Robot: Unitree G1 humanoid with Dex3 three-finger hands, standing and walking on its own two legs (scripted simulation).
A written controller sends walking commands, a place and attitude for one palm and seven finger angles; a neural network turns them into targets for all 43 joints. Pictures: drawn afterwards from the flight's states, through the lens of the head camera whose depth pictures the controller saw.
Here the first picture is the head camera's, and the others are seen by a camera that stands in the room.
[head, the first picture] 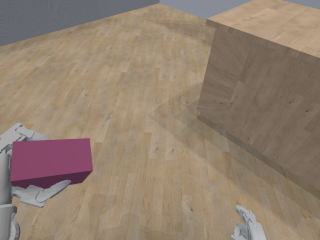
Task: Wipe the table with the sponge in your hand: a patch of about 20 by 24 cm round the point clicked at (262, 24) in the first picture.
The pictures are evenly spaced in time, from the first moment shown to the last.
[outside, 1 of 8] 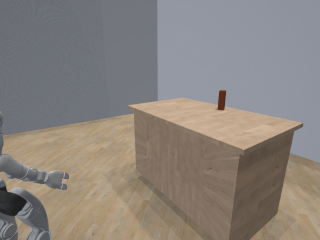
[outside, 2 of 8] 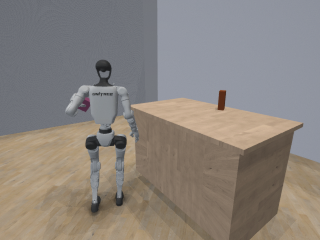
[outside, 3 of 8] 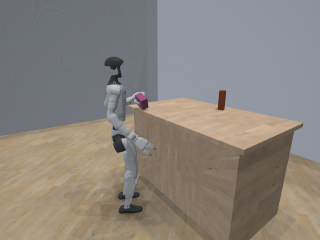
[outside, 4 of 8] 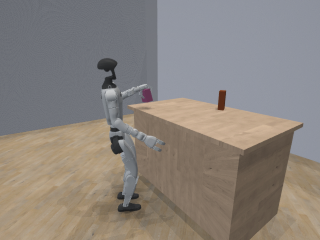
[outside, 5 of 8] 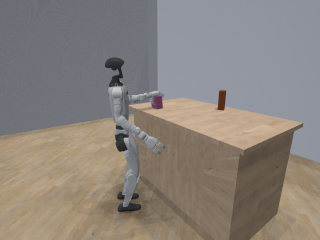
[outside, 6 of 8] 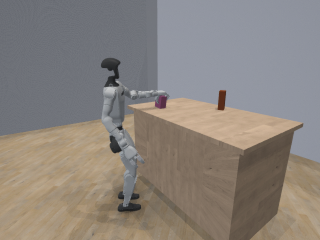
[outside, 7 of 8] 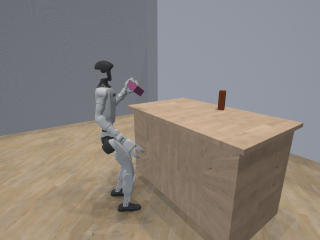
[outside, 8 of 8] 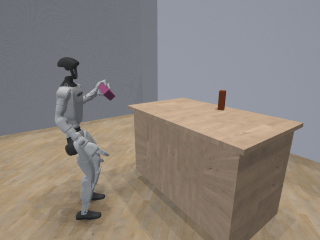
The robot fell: no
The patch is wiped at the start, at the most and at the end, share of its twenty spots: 0.00 0.90 0.90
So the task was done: yes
